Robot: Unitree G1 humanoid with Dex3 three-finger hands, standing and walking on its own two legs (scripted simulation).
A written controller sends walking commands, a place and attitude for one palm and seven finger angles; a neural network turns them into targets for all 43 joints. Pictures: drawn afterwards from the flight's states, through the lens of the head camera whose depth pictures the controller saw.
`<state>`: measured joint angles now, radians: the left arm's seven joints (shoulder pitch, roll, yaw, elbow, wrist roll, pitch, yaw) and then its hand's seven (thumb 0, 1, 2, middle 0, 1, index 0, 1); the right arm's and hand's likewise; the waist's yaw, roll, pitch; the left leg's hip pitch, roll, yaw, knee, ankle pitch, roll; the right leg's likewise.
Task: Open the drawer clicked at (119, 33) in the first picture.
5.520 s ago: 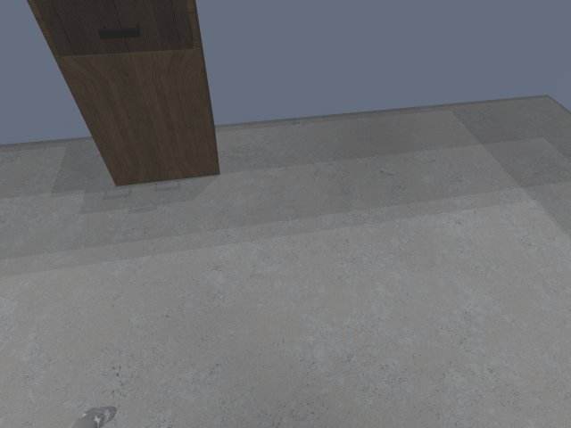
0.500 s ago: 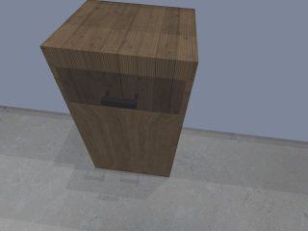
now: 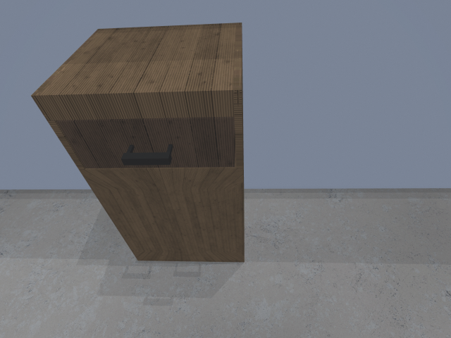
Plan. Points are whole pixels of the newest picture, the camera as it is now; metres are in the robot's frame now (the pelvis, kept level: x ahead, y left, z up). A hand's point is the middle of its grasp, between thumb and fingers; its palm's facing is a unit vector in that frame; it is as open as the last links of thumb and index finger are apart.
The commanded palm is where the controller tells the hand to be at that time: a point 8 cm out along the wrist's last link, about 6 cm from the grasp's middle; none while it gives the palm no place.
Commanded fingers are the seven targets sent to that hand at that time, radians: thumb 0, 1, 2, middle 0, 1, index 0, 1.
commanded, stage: come to a stop and stand still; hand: left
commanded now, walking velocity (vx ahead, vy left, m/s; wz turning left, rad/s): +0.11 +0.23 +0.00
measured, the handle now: (148, 153) +0.58 +0.25 -0.03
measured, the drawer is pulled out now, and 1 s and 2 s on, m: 0.00 0.00 0.00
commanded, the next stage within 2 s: look again from close up in 0.76 s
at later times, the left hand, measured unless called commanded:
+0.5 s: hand out of the picture -0.02 +0.21 -0.18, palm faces +0.11 -0.97 -0.21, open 7.4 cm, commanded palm none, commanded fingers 0.00 0.90 0.90 -0.20 -0.30 -0.20 -0.30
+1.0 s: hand out of the picture +0.00 +0.23 -0.18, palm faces -0.01 -0.98 -0.21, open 7.4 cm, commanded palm none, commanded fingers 0.00 0.90 0.90 -0.20 -0.30 -0.20 -0.30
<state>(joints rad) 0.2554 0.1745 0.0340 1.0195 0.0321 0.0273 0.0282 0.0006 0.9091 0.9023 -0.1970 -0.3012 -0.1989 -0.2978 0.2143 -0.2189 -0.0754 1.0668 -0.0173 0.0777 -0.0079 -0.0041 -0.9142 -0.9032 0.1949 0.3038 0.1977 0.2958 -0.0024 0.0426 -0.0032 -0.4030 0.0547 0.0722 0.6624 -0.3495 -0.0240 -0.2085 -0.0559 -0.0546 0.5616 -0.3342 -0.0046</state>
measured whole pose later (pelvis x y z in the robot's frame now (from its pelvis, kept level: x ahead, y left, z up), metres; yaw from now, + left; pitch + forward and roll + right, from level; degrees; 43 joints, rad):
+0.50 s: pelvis +0.00 +0.03 +0.00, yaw +1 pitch +0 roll +1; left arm 0.29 0.17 0.03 1.11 0.02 0.04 0.03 0.01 0.91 0.90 -0.20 -0.30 -0.20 -0.30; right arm 0.19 -0.16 -0.02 1.07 -0.01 0.01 -0.03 0.00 -0.91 -0.90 0.19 0.30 0.20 0.30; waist 0.04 -0.03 0.04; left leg -0.18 0.01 0.07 0.49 -0.31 0.00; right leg -0.21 -0.09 -0.05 0.53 -0.31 0.04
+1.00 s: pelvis -0.02 +0.05 +0.00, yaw +1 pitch -1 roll +0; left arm 0.25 0.17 -0.01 1.11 0.02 -0.01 0.04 0.00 0.91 0.90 -0.20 -0.30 -0.20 -0.30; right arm 0.27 -0.17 0.00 1.07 -0.01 -0.01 -0.02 0.00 -0.92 -0.90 0.20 0.30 0.20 0.30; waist -0.02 0.00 0.06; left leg -0.20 0.02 0.08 0.53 -0.30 0.02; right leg -0.21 -0.09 -0.04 0.50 -0.27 0.06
